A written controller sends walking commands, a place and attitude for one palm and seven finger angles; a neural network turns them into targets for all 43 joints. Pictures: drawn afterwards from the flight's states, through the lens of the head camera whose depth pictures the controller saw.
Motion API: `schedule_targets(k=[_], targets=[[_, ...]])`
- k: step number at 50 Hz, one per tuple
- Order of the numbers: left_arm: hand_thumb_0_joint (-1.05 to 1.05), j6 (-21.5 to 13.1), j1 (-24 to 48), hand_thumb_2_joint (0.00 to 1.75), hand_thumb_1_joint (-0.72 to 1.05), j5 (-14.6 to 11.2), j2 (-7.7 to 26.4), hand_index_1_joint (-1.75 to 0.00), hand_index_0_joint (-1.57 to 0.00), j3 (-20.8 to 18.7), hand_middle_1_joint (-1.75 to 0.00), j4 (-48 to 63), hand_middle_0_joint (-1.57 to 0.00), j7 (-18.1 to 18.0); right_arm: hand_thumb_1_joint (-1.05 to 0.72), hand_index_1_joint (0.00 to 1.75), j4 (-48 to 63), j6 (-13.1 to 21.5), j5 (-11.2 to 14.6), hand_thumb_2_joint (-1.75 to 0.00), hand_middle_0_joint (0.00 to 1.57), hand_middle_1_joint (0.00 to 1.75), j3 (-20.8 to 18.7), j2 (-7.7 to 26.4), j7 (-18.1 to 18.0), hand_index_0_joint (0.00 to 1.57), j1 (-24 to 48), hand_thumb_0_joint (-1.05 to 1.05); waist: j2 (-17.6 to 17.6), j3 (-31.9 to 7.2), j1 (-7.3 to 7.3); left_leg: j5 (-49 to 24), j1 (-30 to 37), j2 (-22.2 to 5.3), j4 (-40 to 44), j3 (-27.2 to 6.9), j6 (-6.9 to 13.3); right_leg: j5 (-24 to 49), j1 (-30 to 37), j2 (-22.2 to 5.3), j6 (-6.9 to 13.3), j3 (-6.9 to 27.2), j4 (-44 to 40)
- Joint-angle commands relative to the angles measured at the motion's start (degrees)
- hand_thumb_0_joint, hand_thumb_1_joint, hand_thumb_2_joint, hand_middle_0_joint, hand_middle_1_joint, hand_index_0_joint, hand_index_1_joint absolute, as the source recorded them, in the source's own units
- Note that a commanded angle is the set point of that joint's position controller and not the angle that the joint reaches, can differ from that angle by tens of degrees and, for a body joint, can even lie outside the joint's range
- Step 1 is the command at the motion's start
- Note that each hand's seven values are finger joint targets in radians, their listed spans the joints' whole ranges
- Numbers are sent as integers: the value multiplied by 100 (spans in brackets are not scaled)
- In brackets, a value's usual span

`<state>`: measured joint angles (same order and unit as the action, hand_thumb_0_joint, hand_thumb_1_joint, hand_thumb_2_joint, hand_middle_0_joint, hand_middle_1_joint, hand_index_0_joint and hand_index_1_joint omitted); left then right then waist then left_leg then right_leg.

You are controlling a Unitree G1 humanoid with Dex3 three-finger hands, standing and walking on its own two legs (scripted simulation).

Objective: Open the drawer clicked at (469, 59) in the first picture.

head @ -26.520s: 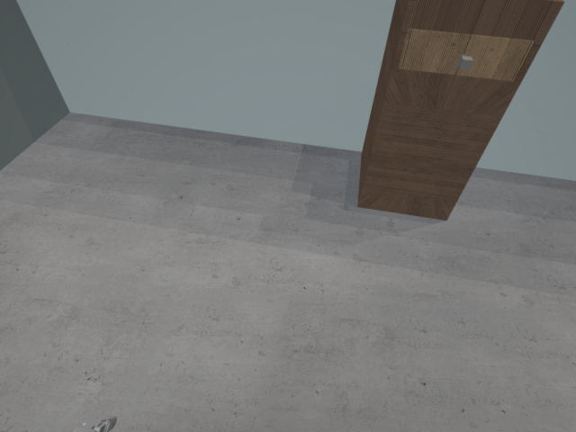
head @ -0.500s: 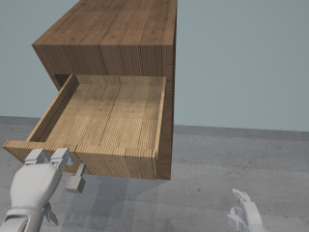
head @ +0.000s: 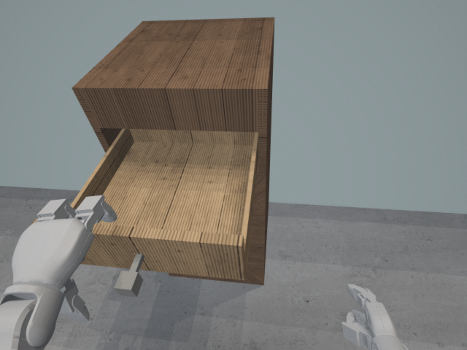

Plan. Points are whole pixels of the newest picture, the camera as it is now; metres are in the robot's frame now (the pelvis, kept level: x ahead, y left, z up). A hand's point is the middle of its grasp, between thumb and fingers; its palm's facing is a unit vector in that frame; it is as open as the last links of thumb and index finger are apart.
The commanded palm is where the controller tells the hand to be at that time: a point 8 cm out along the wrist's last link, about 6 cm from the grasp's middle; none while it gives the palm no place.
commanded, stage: lift the hand off the handle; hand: left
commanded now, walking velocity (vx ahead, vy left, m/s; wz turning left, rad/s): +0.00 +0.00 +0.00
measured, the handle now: (132, 274) +0.23 +0.23 +0.01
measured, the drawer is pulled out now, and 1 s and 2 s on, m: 0.30 0.30 0.30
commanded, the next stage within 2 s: draw the hand back to the body in 0.44 s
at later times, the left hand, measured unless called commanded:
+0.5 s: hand (73, 238) +0.20 +0.26 +0.16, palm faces +0.08 -0.05 -1.00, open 13.9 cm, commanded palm +0.16 +0.26 +0.21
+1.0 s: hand (58, 252) +0.18 +0.27 +0.15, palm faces +0.08 -0.04 -1.00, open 13.9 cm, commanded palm +0.14 +0.27 +0.21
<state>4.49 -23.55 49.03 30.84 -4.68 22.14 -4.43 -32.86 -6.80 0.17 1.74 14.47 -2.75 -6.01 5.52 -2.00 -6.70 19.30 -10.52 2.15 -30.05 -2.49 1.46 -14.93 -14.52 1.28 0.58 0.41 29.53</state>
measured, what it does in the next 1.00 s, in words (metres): stands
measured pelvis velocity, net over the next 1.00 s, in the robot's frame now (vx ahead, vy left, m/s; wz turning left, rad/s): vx -0.01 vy -0.01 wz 0.03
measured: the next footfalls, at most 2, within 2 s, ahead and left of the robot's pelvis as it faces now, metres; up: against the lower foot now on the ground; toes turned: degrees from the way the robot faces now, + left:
none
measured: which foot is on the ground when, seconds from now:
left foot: down 0.00-1.00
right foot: down 0.00-1.00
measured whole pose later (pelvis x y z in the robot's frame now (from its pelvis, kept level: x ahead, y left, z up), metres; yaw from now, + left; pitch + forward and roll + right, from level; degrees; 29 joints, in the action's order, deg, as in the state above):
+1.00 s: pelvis -0.01 -0.01 +0.00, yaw +1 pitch -1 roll +0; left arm 0.4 -22.7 41.6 37.2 -12.4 25.7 3.2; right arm -32.0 -4.9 1.4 2.2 15.3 -1.9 -6.7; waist 5.7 -0.4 -6.6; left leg 17.6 -9.4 2.0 -28.3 -4.0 0.8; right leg -13.5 -12.7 1.2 1.1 -1.2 27.3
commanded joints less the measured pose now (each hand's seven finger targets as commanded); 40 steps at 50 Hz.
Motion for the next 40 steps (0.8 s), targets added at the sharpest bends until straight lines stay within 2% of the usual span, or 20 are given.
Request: schedule_targets(k=[1,3,4,8,9,10,12,14,18,19,22,24,25,27,29,30,32,34,35,40], targets=[[0,-5,612,30,-50,-15,1222,-120,-30,-909,-120,1348,-30,-98,-90,30,979,298,6,-90,20,30,-166,618,-1,20,933,0,-145,-564,2,-2025,-144,-253,600,126,-82,1154,800,-95,73,-170,-479],[0,19,699,30,-50,49,1271,-120,-30,-950,-120,1437,-30,-71,-90,30,1025,281,16,-90,20,30,-135,620,13,20,953,0,-216,-589,-39,-1989,-132,-246,646,133,-74,1108,836,-111,59,-189,-495],[0,85,583,30,-50,-15,1361,-120,-30,-1117,-120,1370,-30,-58,-90,30,1054,303,74,-90,20,30,-106,627,19,20,1129,0,4,-535,-53,-1936,-123,-272,658,99,-72,1101,879,-71,95,-96,-542],[0,77,1077,30,-50,-64,1499,-120,-30,-1152,-120,1262,-30,107,-90,30,960,262,73,-90,20,30,-119,612,26,20,1021,0,-226,-461,-12,-1926,-72,-207,772,113,-64,1068,945,-116,72,-180,-615],[0,111,971,30,-50,-175,1536,-120,-30,-1265,-120,1334,-30,152,-90,30,1024,302,138,-90,20,30,-117,629,36,20,1203,0,-29,-566,-26,-1921,-5,-240,761,76,-70,1068,1011,-78,92,-103,-639],[0,95,1121,30,-50,-213,1387,-120,-30,-1038,-120,1461,-30,227,-90,30,1024,316,101,-90,20,30,-94,584,48,20,1056,0,-23,-684,-1,-1970,65,-194,767,117,-61,1081,1056,-151,64,-202,-624],[0,102,1238,30,-50,-309,1534,-120,-30,-1109,-120,1421,-30,337,-90,30,985,317,106,-90,20,30,-130,637,26,20,1046,0,-165,-573,45,-1981,80,-191,818,117,-62,1154,1046,-124,38,-212,-687],[0,142,1278,30,-50,-392,1482,-120,-30,-1093,-120,1457,-30,468,-90,30,1033,379,154,-90,20,30,-104,642,32,20,1242,0,-22,-537,63,-1953,104,-226,811,60,-60,1117,993,-75,56,-171,-723],[0,120,1411,30,-50,-334,1616,-120,-30,-1105,-120,1334,-30,647,-90,30,979,373,105,-90,20,30,-98,625,42,20,1056,0,-299,-413,34,-1923,27,-189,879,118,-48,1050,998,-127,26,-255,-739],[0,149,1291,30,-50,-418,1570,-120,-30,-1170,-120,1241,-30,696,-90,30,998,410,171,-90,20,30,-81,651,66,20,1236,0,-105,-291,43,-1830,-10,-229,876,65,-56,977,939,-67,62,-197,-776],[0,55,1299,30,-50,-413,1675,-120,-30,-1269,-120,1080,-30,800,-90,30,967,346,113,-90,20,30,-91,651,103,20,1011,0,-452,-421,-13,-1894,-66,-167,881,131,-47,1090,1088,-126,33,-259,-729],[0,15,1188,30,-50,-536,1833,-120,-30,-1533,-120,1202,-30,786,-90,30,1038,394,165,-90,20,30,-81,679,122,20,1181,0,-131,-577,-40,-1894,-38,-189,795,103,-54,1165,1138,-84,53,-159,-715],[0,-65,1404,30,-50,-500,1867,-120,-30,-1480,-120,1273,-30,794,-90,30,1031,390,105,-90,20,30,-47,637,120,20,1000,0,-229,-798,-52,-1923,17,-127,768,144,-46,1154,1224,-171,37,-212,-676],[0,-178,1218,30,-50,-575,1906,-120,-30,-1610,-120,1256,-30,751,-90,30,1043,391,105,-90,20,30,-79,659,101,20,995,0,-306,-682,-48,-1910,-1,-129,741,156,-48,1187,1136,-160,14,-227,-702],[0,-239,1038,30,-50,-658,1887,-120,-30,-1689,-120,1394,-30,687,-90,30,1120,464,159,-90,20,30,-82,678,93,20,1138,0,8,-660,-34,-1884,56,-161,652,121,-51,1157,1007,-104,40,-143,-737],[0,-321,1204,30,-50,-638,1837,-120,-30,-1582,-120,1489,-30,666,-90,30,1093,475,95,-90,20,30,-61,648,95,20,950,0,-10,-794,-29,-1891,79,-107,632,154,-50,1112,1032,-185,26,-223,-703],[0,-374,1033,30,-50,-667,1768,-120,-30,-1555,-120,1356,-30,622,-90,30,1051,470,100,-90,20,30,-116,677,68,20,906,0,-160,-498,35,-1803,-5,-124,638,162,-56,1029,831,-158,13,-262,-733],[0,-379,1111,30,-50,-675,1743,-120,-30,-1569,-120,1375,-30,603,-90,30,1077,530,151,-90,20,30,-120,681,80,20,1042,0,23,-384,59,-1644,-32,-154,619,99,-61,827,694,-102,50,-173,-778],[0,-429,1267,30,-50,-614,1834,-120,-30,-1568,-120,1436,-30,586,-90,30,1059,518,85,-90,20,30,-107,677,73,20,863,0,-34,-623,34,-1659,8,-119,627,129,-53,789,798,-176,39,-249,-725],[0,-429,1079,30,-50,-553,1911,-120,-30,-1683,-120,1318,-30,490,-90,30,1032,516,84,-90,20,30,-126,659,59,20,853,0,-182,-676,8,-1648,-63,-112,579,116,-48,801,816,-193,40,-231,-676]])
